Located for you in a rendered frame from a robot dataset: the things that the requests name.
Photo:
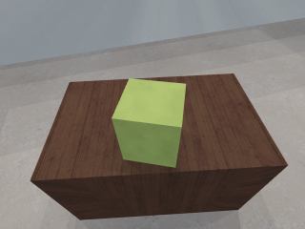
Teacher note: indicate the pedestal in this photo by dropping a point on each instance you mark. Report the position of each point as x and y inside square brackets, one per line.
[225, 156]

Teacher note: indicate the carton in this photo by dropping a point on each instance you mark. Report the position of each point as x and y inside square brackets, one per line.
[148, 121]

